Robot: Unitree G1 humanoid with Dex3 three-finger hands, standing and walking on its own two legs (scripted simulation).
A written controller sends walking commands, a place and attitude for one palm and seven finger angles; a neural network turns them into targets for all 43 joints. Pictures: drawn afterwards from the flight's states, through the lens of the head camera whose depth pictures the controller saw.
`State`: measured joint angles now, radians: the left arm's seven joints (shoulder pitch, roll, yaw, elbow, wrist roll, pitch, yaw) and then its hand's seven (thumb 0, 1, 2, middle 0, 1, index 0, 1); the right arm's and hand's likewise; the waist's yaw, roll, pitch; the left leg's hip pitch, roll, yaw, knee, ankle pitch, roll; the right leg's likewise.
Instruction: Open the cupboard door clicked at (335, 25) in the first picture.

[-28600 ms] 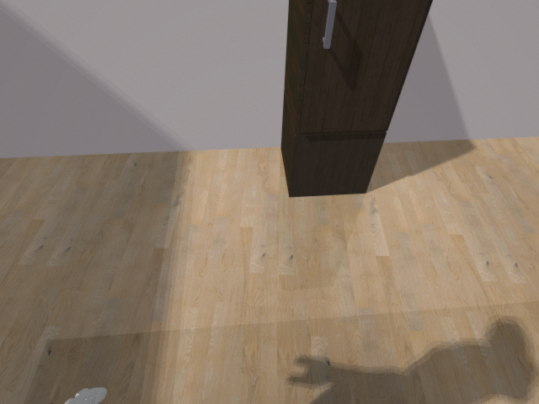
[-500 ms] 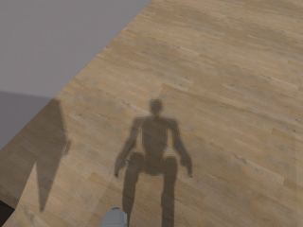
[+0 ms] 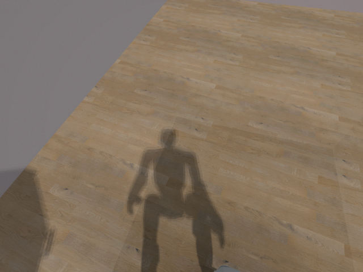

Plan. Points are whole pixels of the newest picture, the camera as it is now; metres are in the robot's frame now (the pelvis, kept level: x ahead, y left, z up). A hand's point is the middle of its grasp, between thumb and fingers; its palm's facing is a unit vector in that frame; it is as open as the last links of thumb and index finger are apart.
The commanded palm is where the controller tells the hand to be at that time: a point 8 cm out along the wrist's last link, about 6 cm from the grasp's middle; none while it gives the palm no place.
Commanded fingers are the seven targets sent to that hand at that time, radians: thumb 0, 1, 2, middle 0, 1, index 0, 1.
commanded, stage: walk to a spot facing it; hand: left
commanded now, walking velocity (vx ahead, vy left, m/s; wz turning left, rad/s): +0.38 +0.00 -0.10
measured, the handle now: out of the picture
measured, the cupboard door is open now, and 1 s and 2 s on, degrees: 49 49 49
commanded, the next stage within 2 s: turn to face it in 0.38 s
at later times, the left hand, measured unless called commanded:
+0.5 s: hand (123, 225) +0.26 +0.18 -0.18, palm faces -0.01 -0.99 -0.16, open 7.4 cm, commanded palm none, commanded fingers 0.00 0.90 0.90 -0.20 -0.30 -0.20 -0.30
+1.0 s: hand (129, 182) +0.40 +0.19 -0.19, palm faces +0.23 -0.95 -0.21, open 7.3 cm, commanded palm none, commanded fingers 0.00 0.90 0.90 -0.20 -0.30 -0.20 -0.30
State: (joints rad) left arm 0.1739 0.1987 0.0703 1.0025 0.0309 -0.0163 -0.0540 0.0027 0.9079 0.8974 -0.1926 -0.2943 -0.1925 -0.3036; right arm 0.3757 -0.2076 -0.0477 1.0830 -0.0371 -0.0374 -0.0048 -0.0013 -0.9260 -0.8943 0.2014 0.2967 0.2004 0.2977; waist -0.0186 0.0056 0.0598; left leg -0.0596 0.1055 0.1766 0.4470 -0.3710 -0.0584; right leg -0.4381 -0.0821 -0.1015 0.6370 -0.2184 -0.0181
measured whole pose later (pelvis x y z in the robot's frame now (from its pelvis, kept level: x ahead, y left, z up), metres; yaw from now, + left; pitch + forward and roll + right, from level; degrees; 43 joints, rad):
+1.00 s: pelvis +0.38 -0.02 -0.02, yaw +12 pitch +1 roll +0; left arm 0.19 0.23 0.07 0.98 0.02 0.03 0.01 -0.01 0.92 0.90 -0.20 -0.30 -0.20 -0.30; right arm 0.15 -0.21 -0.05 0.94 -0.02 0.00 0.01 0.00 -0.91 -0.89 0.20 0.30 0.20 0.30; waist -0.03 -0.05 0.07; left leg -0.41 0.05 0.13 0.68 -0.27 0.04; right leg -0.35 -0.14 -0.16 0.95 -0.56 0.06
